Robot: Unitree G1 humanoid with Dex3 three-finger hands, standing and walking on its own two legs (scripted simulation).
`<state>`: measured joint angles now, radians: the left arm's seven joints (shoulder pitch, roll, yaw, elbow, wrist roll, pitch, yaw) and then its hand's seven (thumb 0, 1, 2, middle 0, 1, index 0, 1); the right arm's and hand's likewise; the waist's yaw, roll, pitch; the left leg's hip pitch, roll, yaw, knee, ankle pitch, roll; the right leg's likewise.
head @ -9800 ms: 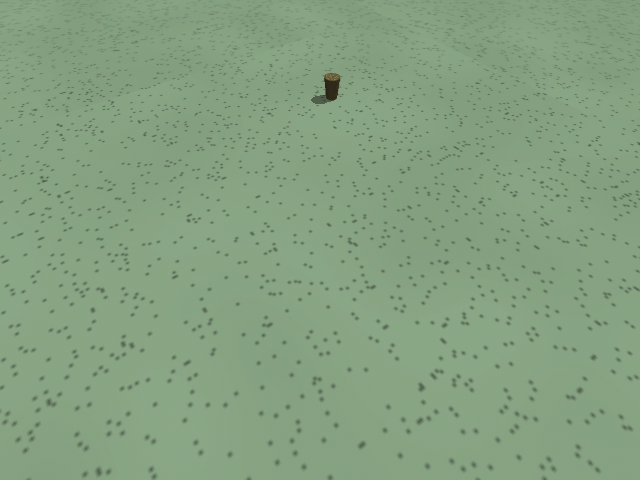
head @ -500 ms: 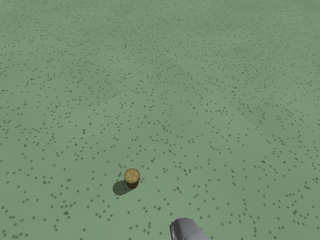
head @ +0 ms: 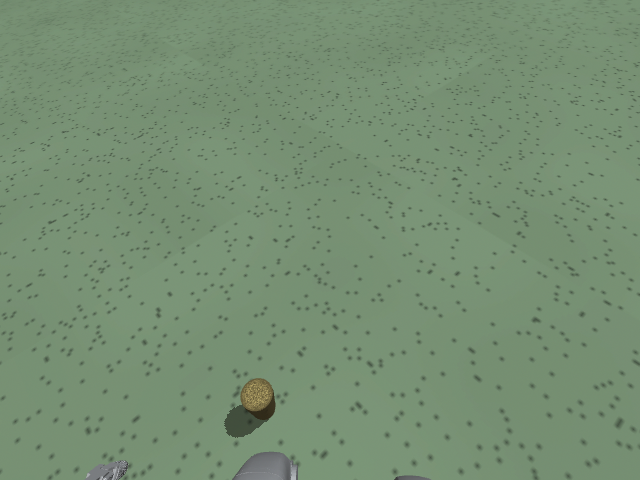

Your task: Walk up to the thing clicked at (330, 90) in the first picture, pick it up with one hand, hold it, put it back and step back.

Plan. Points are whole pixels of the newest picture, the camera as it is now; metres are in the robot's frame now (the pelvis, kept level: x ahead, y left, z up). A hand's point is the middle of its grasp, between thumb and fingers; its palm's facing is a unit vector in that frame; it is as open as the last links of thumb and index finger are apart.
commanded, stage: walk up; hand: left
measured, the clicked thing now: (260, 401) +0.43 +0.24 -0.69
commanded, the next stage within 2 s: none
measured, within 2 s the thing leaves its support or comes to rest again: neither
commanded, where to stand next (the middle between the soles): +0.05 +0.02 m, yaw -1 degrees
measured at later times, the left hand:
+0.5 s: hand out of the picture +0.11 +0.31 -0.17, palm faces -0.05 -0.92 -0.38, open 7.3 cm
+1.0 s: hand out of the picture +0.08 +0.30 -0.14, palm faces -0.02 -0.93 -0.35, open 7.3 cm
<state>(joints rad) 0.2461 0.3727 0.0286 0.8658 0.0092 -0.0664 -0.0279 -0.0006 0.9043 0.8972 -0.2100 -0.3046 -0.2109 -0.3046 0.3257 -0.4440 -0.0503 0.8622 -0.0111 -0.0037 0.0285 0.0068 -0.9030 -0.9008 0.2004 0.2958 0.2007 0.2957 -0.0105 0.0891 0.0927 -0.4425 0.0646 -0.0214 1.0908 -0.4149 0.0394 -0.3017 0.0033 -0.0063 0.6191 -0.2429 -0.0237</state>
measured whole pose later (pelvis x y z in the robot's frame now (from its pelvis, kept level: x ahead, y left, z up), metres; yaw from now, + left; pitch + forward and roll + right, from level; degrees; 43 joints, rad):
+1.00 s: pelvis +0.01 +0.05 +0.02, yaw -1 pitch -2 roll -1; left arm 0.15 0.36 0.01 1.10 0.01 -0.01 -0.01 0.00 0.91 0.90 -0.21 -0.30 -0.21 -0.30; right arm 0.11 -0.36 0.00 1.10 0.00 -0.01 0.03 0.01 -0.90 -0.90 0.20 0.30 0.20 0.30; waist 0.00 0.03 0.05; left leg -0.27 0.02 0.00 0.43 -0.12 0.00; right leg -0.14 0.00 -0.03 0.43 -0.26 0.00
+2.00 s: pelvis -0.07 +0.03 +0.00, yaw +5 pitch -4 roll +1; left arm 0.31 0.42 0.06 0.93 0.01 -0.01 -0.04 0.00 0.91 0.90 -0.20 -0.30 -0.21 -0.30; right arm 0.27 -0.41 -0.05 0.90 -0.02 -0.02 0.02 0.01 -0.90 -0.90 0.20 0.30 0.20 0.30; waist 0.00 -0.03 0.08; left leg -0.11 0.03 0.01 0.58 -0.40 -0.02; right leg -0.41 -0.05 0.01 0.70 -0.27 0.00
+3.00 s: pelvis -0.07 +0.02 +0.00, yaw -2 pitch -3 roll +0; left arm 0.18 0.37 0.02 0.91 0.02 -0.06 0.00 0.00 0.91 0.90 -0.21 -0.30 -0.21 -0.30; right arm 0.28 -0.45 -0.06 0.92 0.00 0.04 0.00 0.01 -0.90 -0.90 0.20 0.30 0.20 0.30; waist -0.04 0.08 0.10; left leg -0.37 0.02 -0.10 0.97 -0.50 0.01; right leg -0.27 0.01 -0.03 0.61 -0.29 -0.02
